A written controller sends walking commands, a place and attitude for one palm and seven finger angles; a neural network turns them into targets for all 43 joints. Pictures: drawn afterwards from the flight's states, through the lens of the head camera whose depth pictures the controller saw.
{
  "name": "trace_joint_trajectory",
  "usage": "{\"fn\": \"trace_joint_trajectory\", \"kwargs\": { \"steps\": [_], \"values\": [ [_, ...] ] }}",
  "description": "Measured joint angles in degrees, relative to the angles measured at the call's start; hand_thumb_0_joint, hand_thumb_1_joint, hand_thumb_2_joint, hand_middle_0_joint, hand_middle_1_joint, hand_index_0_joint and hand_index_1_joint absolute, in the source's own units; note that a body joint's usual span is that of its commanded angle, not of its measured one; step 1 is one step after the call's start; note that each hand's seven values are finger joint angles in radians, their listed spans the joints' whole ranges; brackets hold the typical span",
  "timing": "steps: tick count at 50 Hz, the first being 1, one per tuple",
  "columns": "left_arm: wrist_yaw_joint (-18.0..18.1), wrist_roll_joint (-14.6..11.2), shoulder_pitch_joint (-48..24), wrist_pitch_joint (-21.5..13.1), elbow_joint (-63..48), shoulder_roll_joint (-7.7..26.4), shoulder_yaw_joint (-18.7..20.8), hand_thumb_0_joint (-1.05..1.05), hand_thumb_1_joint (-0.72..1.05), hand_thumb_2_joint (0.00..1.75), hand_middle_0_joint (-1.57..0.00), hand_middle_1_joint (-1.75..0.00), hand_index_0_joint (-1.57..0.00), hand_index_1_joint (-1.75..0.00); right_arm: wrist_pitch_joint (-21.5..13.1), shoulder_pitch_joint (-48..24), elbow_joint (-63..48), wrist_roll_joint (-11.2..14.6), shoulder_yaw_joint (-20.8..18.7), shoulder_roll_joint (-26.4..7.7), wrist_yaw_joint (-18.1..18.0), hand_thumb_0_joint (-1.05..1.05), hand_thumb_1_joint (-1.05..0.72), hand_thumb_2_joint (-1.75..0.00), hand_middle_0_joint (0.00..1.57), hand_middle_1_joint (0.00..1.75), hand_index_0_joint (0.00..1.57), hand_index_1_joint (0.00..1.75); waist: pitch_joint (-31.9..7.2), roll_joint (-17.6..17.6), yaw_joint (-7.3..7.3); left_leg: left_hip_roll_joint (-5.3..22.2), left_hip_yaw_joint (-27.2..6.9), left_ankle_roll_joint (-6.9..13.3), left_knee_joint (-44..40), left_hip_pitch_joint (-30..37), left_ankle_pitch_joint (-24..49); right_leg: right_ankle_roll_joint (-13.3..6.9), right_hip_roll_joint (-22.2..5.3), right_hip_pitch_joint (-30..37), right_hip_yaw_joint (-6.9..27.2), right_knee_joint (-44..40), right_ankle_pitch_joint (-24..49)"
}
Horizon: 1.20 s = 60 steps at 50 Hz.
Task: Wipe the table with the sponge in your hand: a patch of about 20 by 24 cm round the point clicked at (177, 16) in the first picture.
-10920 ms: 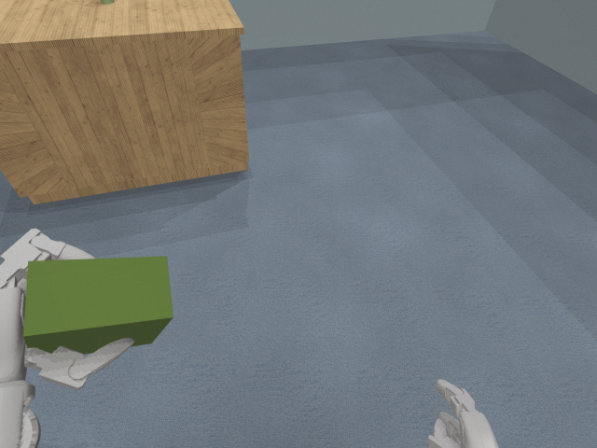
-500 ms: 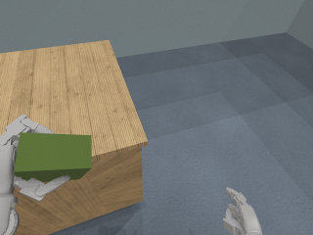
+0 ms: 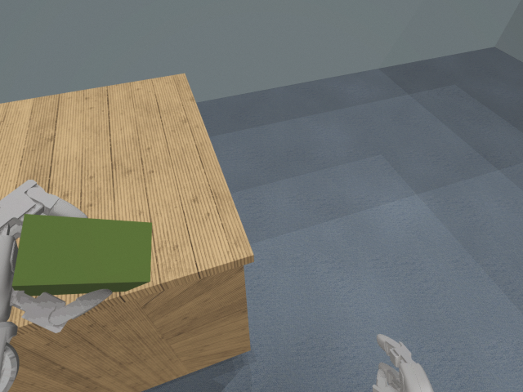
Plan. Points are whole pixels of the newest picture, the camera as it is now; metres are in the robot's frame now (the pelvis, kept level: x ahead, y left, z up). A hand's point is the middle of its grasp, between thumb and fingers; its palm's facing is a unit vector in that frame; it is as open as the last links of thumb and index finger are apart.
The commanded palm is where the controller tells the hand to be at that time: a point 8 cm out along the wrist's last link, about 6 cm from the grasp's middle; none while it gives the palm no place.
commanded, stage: shuffle to correct the standing spot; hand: left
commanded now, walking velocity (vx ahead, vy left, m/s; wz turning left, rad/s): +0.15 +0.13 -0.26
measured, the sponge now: (102, 260) +0.24 +0.19 +0.15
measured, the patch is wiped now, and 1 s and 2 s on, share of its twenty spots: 0.00 0.00 0.00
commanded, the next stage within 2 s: come to a stop and stand still in 0.14 s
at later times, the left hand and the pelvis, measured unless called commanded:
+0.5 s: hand (39, 196) +0.30 +0.28 +0.18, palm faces +0.33 -0.85 -0.42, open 10.7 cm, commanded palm +0.24 +0.32 +0.19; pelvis +0.06 +0.05 +0.01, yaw -4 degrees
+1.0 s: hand (35, 225) +0.28 +0.29 +0.16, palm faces +0.23 -0.90 -0.38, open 10.7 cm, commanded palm +0.22 +0.34 +0.19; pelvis +0.03 +0.07 +0.02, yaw -5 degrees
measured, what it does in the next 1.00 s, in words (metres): steps on the spot: left foot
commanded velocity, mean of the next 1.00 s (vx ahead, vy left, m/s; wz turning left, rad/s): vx -0.02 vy -0.01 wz -0.03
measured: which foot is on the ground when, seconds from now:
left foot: up 0.00-0.22, down 0.24-1.00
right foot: down 0.00-1.00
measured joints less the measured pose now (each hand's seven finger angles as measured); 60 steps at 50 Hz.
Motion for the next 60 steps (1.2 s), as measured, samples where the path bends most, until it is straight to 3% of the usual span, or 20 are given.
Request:
{"fn": "trace_joint_trajectory", "kwargs": {
  "steps": [2,4,6,8,12,15,19,22,28,37,39,40,42,45,48,51,54,60],
  "values": [
    [-0.3,-0.4,0.6,-0.5,0.0,-0.4,0.5,-0.01,-0.55,1.02,-0.66,-1.39,-0.66,-1.38,1.1,-0.6,1.7,0.0,-0.5,-0.4,0.3,0.01,-0.90,-0.90,0.20,0.30,0.20,0.30,0.2,-0.3,0.72,0.6,-0.5,-1.5,12.0,-6.0,-1.5,-0.3,0.0,0.4,0.0,0.4,-1.4],
    [-0.2,-0.6,2.2,-0.7,-0.1,-1.3,1.6,-0.01,-0.55,1.02,-0.66,-1.39,-0.66,-1.38,1.9,-0.7,2.4,-0.1,-0.8,-0.9,0.6,0.01,-0.90,-0.90,0.20,0.30,0.20,0.30,-0.1,-1.3,1.72,2.5,-0.9,-2.2,16.1,-10.1,-0.7,0.0,-0.2,1.0,1.1,-0.7,-1.4],
    [0.3,-0.5,3.4,-0.4,-0.1,-2.0,2.5,-0.01,-0.55,1.03,-0.66,-1.39,-0.66,-1.38,2.2,-0.7,2.7,-0.3,-1.0,-1.4,0.3,0.01,-0.90,-0.90,0.20,0.30,0.20,0.30,-0.2,-2.5,2.32,5.2,-1.2,-2.3,11.9,-11.6,1.9,0.5,-0.8,1.7,2.2,-1.9,-1.0],
    [0.8,-0.2,3.3,-0.1,0.0,-2.6,2.4,-0.01,-0.55,1.03,-0.66,-1.39,-0.66,-1.38,1.6,-0.5,2.8,-0.3,-1.4,-2.1,-0.2,0.01,-0.90,-0.90,0.20,0.30,0.20,0.30,0.1,-3.4,2.84,7.1,-0.9,-2.1,2.5,-9.9,5.8,1.1,-1.7,2.6,3.0,-2.3,-1.3],
    [1.4,0.3,1.3,0.8,-0.5,-3.7,0.5,-0.01,-0.55,1.03,-0.66,-1.39,-0.66,-1.38,-0.8,-0.5,2.1,-0.2,-2.9,-4.5,-1.5,0.01,-0.90,-0.90,0.20,0.30,0.20,0.30,1.0,-2.3,3.21,7.7,-0.1,-1.9,-14.7,-1.8,12.3,3.3,-3.2,3.7,3.8,2.0,-5.0],
    [1.3,0.7,-1.3,0.7,0.5,-2.2,0.8,-0.01,-0.55,1.03,-0.66,-1.39,-0.66,-1.38,-1.3,-2.9,2.2,0.8,-3.7,-3.2,-2.2,0.01,-0.90,-0.90,0.20,0.30,0.20,0.30,1.8,-3.5,3.20,6.3,1.4,-5.1,-11.7,-1.3,9.1,4.4,-4.9,3.3,5.9,6.1,-7.1],
    [1.3,0.7,-3.2,1.4,2.1,-1.3,1.7,-0.01,-0.55,1.03,-0.66,-1.38,-0.66,-1.38,-1.6,-4.6,1.5,1.4,-2.1,-0.6,-2.2,0.01,-0.90,-0.90,0.20,0.30,0.19,0.30,1.4,-2.0,1.92,7.3,0.9,-5.7,-11.7,-0.7,8.2,5.7,-3.8,6.1,5.4,1.8,-6.1],
    [1.6,0.4,-2.8,1.8,0.9,-1.0,2.2,-0.01,-0.55,1.03,-0.66,-1.38,-0.66,-1.38,-1.7,-4.9,0.9,1.3,-0.7,1.6,-1.7,0.01,-0.90,-0.90,0.20,0.30,0.20,0.30,1.0,-2.6,1.51,7.5,1.2,-5.4,-14.0,0.1,9.1,5.3,-3.5,7.2,5.5,-1.8,-4.6],
    [1.2,-0.2,-0.5,3.0,-1.5,-1.0,1.5,-0.01,-0.55,1.03,-0.66,-1.38,-0.66,-1.38,-1.6,-4.7,-0.3,0.7,0.8,3.4,-1.3,0.01,-0.90,-0.90,0.20,0.30,0.20,0.30,0.8,-3.8,2.45,7.9,2.3,-5.1,-18.2,0.8,11.2,5.5,-3.0,7.7,6.4,-6.8,-1.6],
    [1.6,-0.5,0.6,5.1,-1.7,-2.0,-0.1,-0.01,-0.54,1.03,-0.66,-1.38,-0.66,-1.38,-1.0,-4.2,0.5,0.7,0.1,1.3,-2.2,0.01,-0.90,-0.90,0.20,0.30,0.20,0.30,1.4,-2.9,3.23,8.8,1.5,-5.3,-21.0,1.5,13.5,5.1,-1.9,9.5,5.5,-11.6,1.6],
    [-1.3,2.2,-5.8,3.0,1.4,1.8,1.4,-0.01,-0.55,1.03,-0.66,-1.38,-0.67,-1.38,-2.8,-2.9,1.2,-0.7,-1.6,0.8,-2.4,0.01,-0.90,-0.90,0.20,0.30,0.20,0.30,1.7,-2.8,5.47,9.2,1.2,-5.0,-20.0,0.2,13.6,4.9,-1.5,8.8,5.3,-11.5,1.9],
    [-1.4,2.0,-9.0,2.0,3.6,3.3,2.8,-0.01,-0.55,1.03,-0.66,-1.38,-0.67,-1.38,-2.9,-3.1,1.8,-0.6,-1.8,0.5,-2.2,0.01,-0.90,-0.90,0.20,0.30,0.20,0.30,2.1,-3.2,5.74,9.1,1.1,-5.1,-20.2,0.1,13.8,4.7,-1.6,8.3,5.2,-10.8,1.9],
    [-0.5,1.0,-12.9,1.3,6.7,3.9,5.2,-0.01,-0.55,1.03,-0.66,-1.38,-0.67,-1.38,-2.9,-3.6,2.1,-0.2,-2.0,-0.3,-1.8,0.01,-0.90,-0.90,0.20,0.30,0.20,0.30,2.7,-3.5,5.46,8.9,1.5,-5.3,-20.1,0.0,14.3,4.9,-1.9,7.4,5.6,-9.5,1.7],
    [0.8,-0.3,-11.0,1.9,6.2,0.8,6.1,-0.01,-0.55,1.03,-0.66,-1.38,-0.67,-1.38,-3.1,-3.9,1.1,0.4,-2.8,-1.6,-0.9,0.01,-0.90,-0.90,0.20,0.30,0.20,0.30,2.7,-2.8,3.51,8.7,2.4,-4.6,-19.6,0.0,14.2,5.6,-2.2,7.2,6.6,-9.1,2.1],
    [0.5,-0.4,-4.1,2.2,3.0,-3.0,1.8,-0.01,-0.54,1.03,-0.66,-1.38,-0.67,-1.38,-3.2,-3.2,0.0,0.6,-3.4,-2.3,-0.6,0.01,-0.90,-0.90,0.20,0.30,0.20,0.30,1.8,-2.0,1.56,8.3,3.1,-3.8,-19.0,0.0,13.9,6.3,-2.7,7.4,7.2,-9.6,2.6],
    [-0.7,0.2,1.9,1.8,1.0,-3.9,-2.4,-0.01,-0.55,1.03,-0.66,-1.38,-0.67,-1.38,-2.8,-2.1,-0.2,0.5,-3.2,-2.0,-1.4,0.01,-0.90,-0.90,0.20,0.30,0.20,0.30,1.1,-2.7,0.57,7.7,3.5,-3.2,-18.8,0.0,13.7,6.7,-3.3,7.6,7.6,-9.9,2.7],
    [-1.2,0.5,3.6,1.3,1.0,-2.2,-2.7,-0.01,-0.55,1.03,-0.66,-1.38,-0.67,-1.37,-2.5,-1.0,0.0,0.5,-2.8,-0.9,-2.3,0.01,-0.90,-0.90,0.20,0.30,0.20,0.30,1.7,-4.0,0.87,7.2,3.5,-2.7,-19.0,0.2,13.9,6.4,-3.6,7.9,7.7,-10.0,2.4],
    [0.5,1.1,-3.1,0.2,1.5,0.9,3.6,-0.01,-0.55,1.03,-0.66,-1.38,-0.67,-1.37,-4.1,0.0,0.9,0.6,-1.4,0.8,-2.0,0.01,-0.90,-0.90,0.20,0.30,0.20,0.30,4.7,-5.1,2.44,5.8,1.1,-2.0,-18.5,-0.8,14.7,5.1,-2.9,8.2,8.1,-9.8,2.5]
  ]
}}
